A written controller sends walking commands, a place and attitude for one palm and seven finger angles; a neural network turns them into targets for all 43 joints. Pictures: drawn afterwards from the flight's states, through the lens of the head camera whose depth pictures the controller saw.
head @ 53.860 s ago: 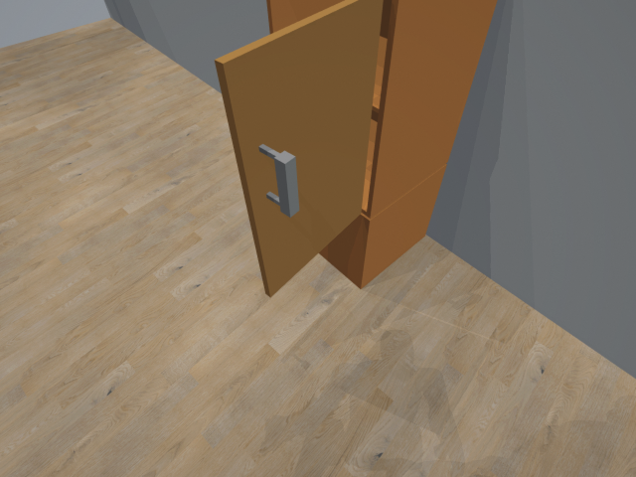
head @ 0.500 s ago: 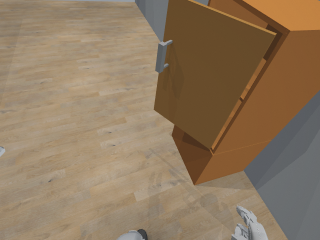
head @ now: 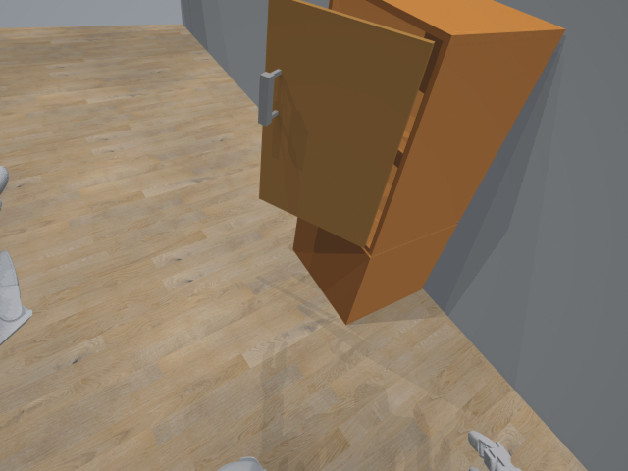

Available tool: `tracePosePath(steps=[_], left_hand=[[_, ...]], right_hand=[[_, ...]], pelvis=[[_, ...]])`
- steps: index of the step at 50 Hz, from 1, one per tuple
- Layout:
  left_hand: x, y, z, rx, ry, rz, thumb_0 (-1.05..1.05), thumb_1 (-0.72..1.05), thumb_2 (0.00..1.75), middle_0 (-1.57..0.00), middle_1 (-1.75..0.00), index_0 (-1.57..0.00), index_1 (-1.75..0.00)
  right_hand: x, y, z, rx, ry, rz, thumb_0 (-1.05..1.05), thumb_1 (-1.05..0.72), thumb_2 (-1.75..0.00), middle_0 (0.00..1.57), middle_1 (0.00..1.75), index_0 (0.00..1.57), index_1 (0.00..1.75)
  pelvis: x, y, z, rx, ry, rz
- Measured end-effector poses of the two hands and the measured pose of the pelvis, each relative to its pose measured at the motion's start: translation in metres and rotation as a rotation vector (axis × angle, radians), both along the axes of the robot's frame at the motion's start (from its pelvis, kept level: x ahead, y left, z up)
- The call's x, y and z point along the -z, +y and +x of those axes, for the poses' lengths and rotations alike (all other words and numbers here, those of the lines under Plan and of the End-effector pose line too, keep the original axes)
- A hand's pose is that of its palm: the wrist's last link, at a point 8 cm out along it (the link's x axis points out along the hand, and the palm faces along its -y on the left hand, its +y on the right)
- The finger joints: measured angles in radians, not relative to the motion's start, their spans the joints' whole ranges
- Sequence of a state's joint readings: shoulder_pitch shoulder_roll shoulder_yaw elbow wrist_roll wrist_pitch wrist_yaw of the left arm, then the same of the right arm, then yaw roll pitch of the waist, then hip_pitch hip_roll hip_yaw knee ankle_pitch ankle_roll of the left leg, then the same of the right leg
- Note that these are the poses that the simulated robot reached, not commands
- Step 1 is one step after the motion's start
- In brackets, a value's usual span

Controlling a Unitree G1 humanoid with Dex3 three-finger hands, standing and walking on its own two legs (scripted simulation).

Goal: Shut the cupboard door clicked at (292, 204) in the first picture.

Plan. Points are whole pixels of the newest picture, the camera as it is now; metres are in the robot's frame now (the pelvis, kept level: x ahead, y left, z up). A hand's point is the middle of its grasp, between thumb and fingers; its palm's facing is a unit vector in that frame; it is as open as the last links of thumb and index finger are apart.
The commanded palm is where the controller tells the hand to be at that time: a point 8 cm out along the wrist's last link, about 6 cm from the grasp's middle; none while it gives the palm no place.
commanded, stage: stop stepping back and stand still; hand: left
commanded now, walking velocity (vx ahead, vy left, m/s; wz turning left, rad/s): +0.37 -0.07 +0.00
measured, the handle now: (271, 96) +0.96 +0.11 +0.04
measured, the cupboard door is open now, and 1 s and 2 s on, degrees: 31 31 31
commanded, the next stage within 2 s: let the arm hang, fingers relaxed in 1.98 s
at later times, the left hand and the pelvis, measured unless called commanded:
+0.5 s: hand out of the picture +0.06 +0.31 +0.19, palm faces +0.41 -0.77 -0.49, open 7.4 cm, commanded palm +0.01 +0.35 +0.18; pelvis -0.13 +0.05 +0.00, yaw +0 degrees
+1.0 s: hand out of the picture +0.11 +0.34 +0.21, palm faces +0.40 -0.74 -0.55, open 7.4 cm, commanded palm +0.04 +0.38 +0.18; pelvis -0.10 +0.08 +0.00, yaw -1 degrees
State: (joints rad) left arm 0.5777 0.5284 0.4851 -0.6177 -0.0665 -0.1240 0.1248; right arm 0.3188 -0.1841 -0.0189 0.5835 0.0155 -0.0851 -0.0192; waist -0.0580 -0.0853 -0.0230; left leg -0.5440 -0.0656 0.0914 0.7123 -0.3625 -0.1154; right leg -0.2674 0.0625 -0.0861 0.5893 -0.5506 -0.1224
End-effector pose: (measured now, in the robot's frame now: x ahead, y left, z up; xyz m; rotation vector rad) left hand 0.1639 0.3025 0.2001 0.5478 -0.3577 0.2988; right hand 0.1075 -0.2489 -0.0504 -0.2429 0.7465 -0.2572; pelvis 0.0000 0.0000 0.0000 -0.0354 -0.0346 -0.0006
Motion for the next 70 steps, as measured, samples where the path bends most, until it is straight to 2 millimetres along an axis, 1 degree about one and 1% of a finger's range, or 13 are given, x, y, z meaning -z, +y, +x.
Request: tracePosePath(steps=[4,10,14,18,22,25,30,35,41,51,57,63,70], left_hand=[[-0.008,0.002,-0.049,0.064,-0.072,0.089,0.01,0.89,0.90,-0.22,-0.30,-0.21,-0.31],[-0.012,0.056,-0.073,-0.055,-0.261,-0.026,0.01,0.88,0.90,-0.22,-0.30,-0.21,-0.31],[-0.007,0.076,-0.081,-0.099,-0.177,-0.036,0.01,0.89,0.90,-0.21,-0.30,-0.21,-0.31],[0.001,0.065,-0.107,-0.060,-0.043,-0.068,0.01,0.89,0.90,-0.21,-0.30,-0.20,-0.31],[-0.002,0.049,-0.135,-0.031,0.028,-0.048,0.01,0.89,0.90,-0.21,-0.30,-0.20,-0.31],[-0.007,0.045,-0.149,-0.061,0.006,0.044,0.01,0.89,0.90,-0.22,-0.30,-0.21,-0.31],[-0.012,0.065,-0.157,-0.154,-0.050,0.035,0.01,0.88,0.90,-0.22,-0.30,-0.21,-0.31],[0.007,0.091,-0.149,-0.235,-0.003,-0.054,0.01,0.89,0.90,-0.21,-0.30,-0.21,-0.31],[0.028,0.095,-0.113,-0.154,-0.042,-0.118,0.01,0.89,0.90,-0.21,-0.30,-0.20,-0.31],[-0.028,0.068,-0.095,-0.027,-0.002,0.156,0.01,0.89,0.90,-0.22,-0.30,-0.21,-0.31],[-0.003,0.082,-0.093,-0.163,0.156,0.081,0.00,0.89,0.90,-0.22,-0.30,-0.21,-0.31],[0.037,0.095,-0.077,-0.229,0.188,-0.092,0.01,0.89,0.90,-0.22,-0.30,-0.21,-0.31],[0.013,0.079,-0.055,-0.074,0.059,-0.065,0.02,0.89,0.90,-0.22,-0.30,-0.21,-0.31]], right_hand=[[0.015,0.003,-0.041,0.007,0.101,-0.053,0.01,-0.91,-0.90,0.21,0.30,0.20,0.30],[0.023,0.034,-0.079,0.032,0.035,-0.083,0.01,-0.91,-0.90,0.21,0.30,0.20,0.30],[0.022,0.070,-0.104,0.027,0.021,0.027,0.01,-0.91,-0.90,0.20,0.30,0.20,0.30],[0.014,0.097,-0.125,0.001,0.066,0.101,0.01,-0.91,-0.90,0.21,0.30,0.20,0.30],[0.012,0.104,-0.131,-0.045,0.099,0.100,0.01,-0.90,-0.90,0.21,0.30,0.20,0.30],[0.026,0.097,-0.122,-0.085,0.074,0.095,0.01,-0.90,-0.90,0.21,0.30,0.21,0.30],[0.041,0.078,-0.109,-0.081,0.099,0.057,0.01,-0.90,-0.90,0.21,0.30,0.20,0.30],[0.029,0.071,-0.099,-0.028,0.065,0.009,0.01,-0.91,-0.90,0.21,0.30,0.20,0.30],[0.031,0.084,-0.074,-0.025,0.025,-0.051,0.01,-0.91,-0.90,0.20,0.30,0.20,0.30],[0.031,0.133,-0.056,-0.099,-0.012,0.170,0.01,-0.91,-0.90,0.21,0.30,0.20,0.30],[0.051,0.118,-0.057,-0.056,0.079,0.188,0.01,-0.90,-0.90,0.21,0.30,0.20,0.30],[0.048,0.096,-0.052,-0.023,0.133,0.077,0.01,-0.91,-0.90,0.21,0.30,0.20,0.30],[0.014,0.094,-0.027,-0.012,0.008,0.021,0.01,-0.91,-0.90,0.20,0.30,0.20,0.30]], pelvis=[[0.009,0.016,-0.034,0.053,0.013,0.026],[0.019,0.052,-0.074,0.020,0.031,-0.021],[0.007,0.060,-0.100,0.025,0.003,-0.024],[-0.010,0.061,-0.113,0.033,0.023,-0.046],[-0.017,0.056,-0.122,0.027,0.048,-0.051],[-0.002,0.050,-0.131,0.007,0.076,0.007],[0.005,0.060,-0.138,-0.006,0.055,-0.004],[0.000,0.075,-0.122,-0.002,0.041,0.031],[0.017,0.095,-0.111,-0.021,0.010,0.043],[0.002,0.083,-0.098,0.010,0.037,0.027],[-0.001,0.085,-0.078,0.021,0.057,0.024],[-0.001,0.091,-0.064,0.005,0.039,0.036],[-0.004,0.095,-0.065,0.016,0.040,0.027]])
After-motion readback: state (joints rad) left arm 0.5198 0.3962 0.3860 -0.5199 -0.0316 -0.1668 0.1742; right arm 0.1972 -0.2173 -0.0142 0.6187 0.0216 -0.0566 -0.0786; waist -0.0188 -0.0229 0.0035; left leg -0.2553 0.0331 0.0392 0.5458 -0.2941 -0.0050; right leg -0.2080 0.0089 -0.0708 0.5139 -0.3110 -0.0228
